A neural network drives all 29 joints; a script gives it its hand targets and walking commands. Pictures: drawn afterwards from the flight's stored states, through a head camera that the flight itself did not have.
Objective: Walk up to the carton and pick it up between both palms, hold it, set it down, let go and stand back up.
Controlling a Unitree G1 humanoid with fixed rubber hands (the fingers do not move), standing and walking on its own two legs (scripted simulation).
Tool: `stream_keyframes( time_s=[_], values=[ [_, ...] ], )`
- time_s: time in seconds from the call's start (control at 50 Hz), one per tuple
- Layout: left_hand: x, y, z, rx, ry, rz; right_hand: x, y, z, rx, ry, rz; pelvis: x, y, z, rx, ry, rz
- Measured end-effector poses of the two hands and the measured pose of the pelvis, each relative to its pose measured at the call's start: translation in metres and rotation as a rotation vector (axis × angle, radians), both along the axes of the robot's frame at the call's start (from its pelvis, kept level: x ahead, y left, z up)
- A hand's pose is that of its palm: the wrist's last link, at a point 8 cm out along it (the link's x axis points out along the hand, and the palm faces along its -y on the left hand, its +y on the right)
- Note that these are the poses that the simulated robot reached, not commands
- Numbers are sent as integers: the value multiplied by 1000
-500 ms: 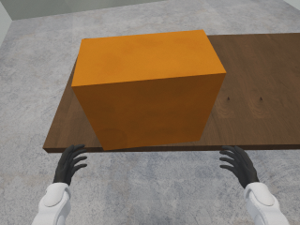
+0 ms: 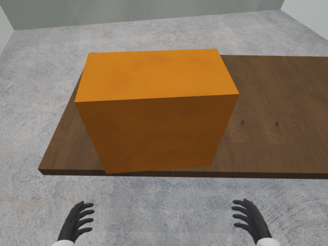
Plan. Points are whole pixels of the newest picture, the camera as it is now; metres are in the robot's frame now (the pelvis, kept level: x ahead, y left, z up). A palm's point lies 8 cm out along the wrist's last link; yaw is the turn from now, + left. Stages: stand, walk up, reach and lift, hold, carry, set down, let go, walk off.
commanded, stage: set down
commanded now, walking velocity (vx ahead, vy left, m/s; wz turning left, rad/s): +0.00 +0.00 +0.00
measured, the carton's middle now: (156, 116) +0.42 +0.04 +0.07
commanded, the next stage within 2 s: let go in 0.28 s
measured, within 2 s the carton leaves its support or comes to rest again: neither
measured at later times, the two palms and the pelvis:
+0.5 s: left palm (81, 243) +0.15 +0.22 -0.09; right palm (259, 244) +0.14 -0.21 -0.09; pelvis +0.00 +0.00 +0.00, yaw +0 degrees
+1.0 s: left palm out of the picture +0.11 +0.25 -0.10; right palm out of the picture +0.11 -0.24 -0.11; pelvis +0.01 +0.00 -0.01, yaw +1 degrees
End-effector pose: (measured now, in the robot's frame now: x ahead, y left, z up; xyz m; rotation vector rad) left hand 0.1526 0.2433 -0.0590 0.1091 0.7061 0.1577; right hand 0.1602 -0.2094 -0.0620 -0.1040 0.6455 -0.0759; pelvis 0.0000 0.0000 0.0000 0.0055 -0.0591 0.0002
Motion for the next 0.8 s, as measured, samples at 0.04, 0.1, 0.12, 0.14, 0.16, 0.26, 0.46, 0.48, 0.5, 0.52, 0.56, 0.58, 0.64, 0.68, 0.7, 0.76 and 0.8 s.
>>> stream_keyframes(
  time_s=[0.04, 0.1, 0.12, 0.14, 0.16, 0.26, 0.46, 0.48, 0.5, 0.52, 0.56, 0.58, 0.64, 0.68, 0.7, 0.76, 0.8],
  values=[
    [2, 1, 0, 10, 11, -9, -2, 4, -5, 1, 6, 4, 0, 0, 0, 1, -1, -1],
    [1, 4, -1, 19, 32, -15, -5, 7, -12, -3, 13, 10, 1, 1, 0, 3, -7, -2],
    [0, 5, -2, 21, 41, -16, -6, 7, -13, -6, 16, 11, 1, 1, 0, 3, -9, -2],
    [-1, 5, -3, 21, 50, -17, -7, 7, -15, -9, 20, 12, 2, 1, 0, 3, -11, -2],
    [-3, 5, -4, 20, 60, -17, -9, 7, -16, -14, 24, 12, 2, 2, 0, 3, -14, -2],
    [-15, 2, -16, 8, 124, -20, -16, 2, -22, -44, 56, 13, 3, 3, 0, 2, -27, -2],
    [-14, -18, -34, 12, 185, -60, -18, -3, -28, -69, 108, 9, -2, 2, -2, -3, -16, -5],
    [-10, -20, -33, 15, 173, -66, -17, -4, -28, -66, 104, 8, -3, 2, -3, -4, -13, -5],
    [-6, -23, -32, 17, 160, -72, -16, -4, -28, -64, 100, 7, -3, 2, -3, -5, -10, -6],
    [-2, -24, -30, 18, 147, -77, -15, -5, -27, -63, 96, 7, -2, 2, -3, -5, -8, -6],
    [5, -27, -27, 19, 128, -83, -13, -7, -27, -65, 87, 10, -2, 1, -3, -5, -7, -6],
    [8, -27, -26, 20, 123, -84, -12, -8, -27, -67, 84, 12, -1, 1, -3, -5, -7, -5],
    [13, -26, -24, 21, 120, -83, -13, -12, -26, -77, 77, 17, 1, 2, -2, -2, -12, -4],
    [13, -24, -24, 23, 125, -79, -14, -14, -26, -83, 75, 17, 2, 2, -2, -1, -17, -4],
    [13, -23, -24, 24, 128, -76, -14, -15, -26, -86, 74, 17, 3, 2, -2, 0, -20, -4],
    [9, -19, -24, 26, 139, -66, -16, -17, -26, -88, 74, 14, 5, 2, -2, 1, -26, -6],
    [6, -17, -25, 27, 147, -61, -16, -17, -26, -88, 75, 12, 5, 2, -2, 1, -29, -7]
  ],
)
